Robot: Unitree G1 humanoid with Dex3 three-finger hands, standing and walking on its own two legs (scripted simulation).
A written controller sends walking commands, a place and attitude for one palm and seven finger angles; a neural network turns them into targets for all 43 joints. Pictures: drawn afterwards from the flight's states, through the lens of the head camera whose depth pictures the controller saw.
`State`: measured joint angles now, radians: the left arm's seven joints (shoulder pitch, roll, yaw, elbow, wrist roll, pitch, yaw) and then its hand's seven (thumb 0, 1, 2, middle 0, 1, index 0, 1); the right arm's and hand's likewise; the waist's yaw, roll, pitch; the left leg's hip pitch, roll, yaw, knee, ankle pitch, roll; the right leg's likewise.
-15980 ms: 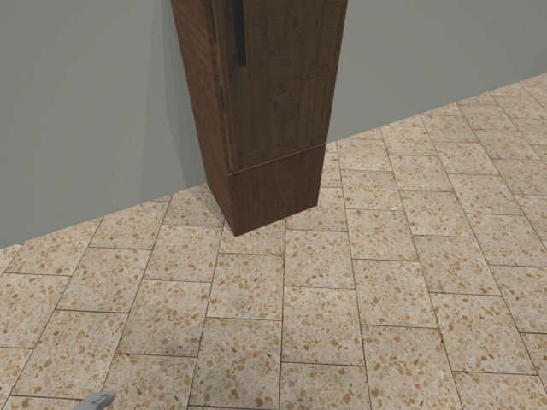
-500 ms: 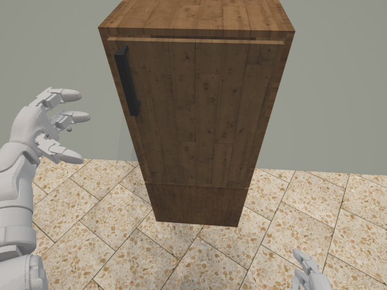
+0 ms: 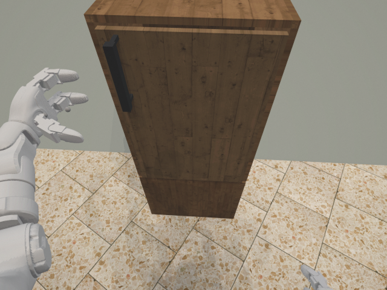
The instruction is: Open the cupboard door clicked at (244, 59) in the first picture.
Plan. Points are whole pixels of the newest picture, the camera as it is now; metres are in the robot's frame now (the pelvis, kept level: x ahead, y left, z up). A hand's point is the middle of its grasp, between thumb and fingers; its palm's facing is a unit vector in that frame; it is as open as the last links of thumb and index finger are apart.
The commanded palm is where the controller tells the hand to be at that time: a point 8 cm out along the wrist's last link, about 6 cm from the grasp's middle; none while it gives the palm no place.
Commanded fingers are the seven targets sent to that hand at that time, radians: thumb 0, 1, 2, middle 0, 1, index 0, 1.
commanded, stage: move the hooked fingers beside the handle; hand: left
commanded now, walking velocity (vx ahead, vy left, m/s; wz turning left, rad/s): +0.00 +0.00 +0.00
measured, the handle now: (121, 75) +0.55 +0.18 +0.15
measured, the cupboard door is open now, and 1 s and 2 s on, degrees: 0 0 0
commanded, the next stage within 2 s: none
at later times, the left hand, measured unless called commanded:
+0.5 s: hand (80, 88) +0.48 +0.25 +0.17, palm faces -0.02 -1.00 -0.03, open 14.0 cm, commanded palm +0.46 +0.30 +0.16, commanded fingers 0.00 -0.50 0.30 -0.30 -1.20 -0.30 -1.20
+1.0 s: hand (87, 85) +0.51 +0.25 +0.15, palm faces -0.02 -1.00 +0.00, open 14.0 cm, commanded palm +0.48 +0.31 +0.15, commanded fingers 0.00 -0.50 0.30 -0.30 -1.20 -0.30 -1.20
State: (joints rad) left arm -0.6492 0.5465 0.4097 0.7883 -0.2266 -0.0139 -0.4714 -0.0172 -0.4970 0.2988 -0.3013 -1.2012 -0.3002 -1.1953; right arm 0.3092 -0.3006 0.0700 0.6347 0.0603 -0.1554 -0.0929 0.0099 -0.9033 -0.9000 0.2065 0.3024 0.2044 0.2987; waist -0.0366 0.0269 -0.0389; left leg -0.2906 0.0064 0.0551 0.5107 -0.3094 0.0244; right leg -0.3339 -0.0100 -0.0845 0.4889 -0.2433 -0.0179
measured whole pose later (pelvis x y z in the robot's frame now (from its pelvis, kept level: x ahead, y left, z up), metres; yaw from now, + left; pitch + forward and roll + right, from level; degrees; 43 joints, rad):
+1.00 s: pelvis +0.01 +0.01 -0.01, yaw -2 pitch +14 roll -2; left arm -0.97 0.75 0.50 1.22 -0.09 -0.15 -0.47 -0.02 -0.50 0.30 -0.30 -1.20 -0.30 -1.20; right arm 0.46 -0.30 0.05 0.63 0.03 0.03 -0.05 0.00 -0.90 -0.90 0.21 0.30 0.21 0.30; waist -0.16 0.02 -0.07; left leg -0.51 0.03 0.08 0.62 -0.36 0.04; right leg -0.55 0.01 -0.06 0.55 -0.25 -0.01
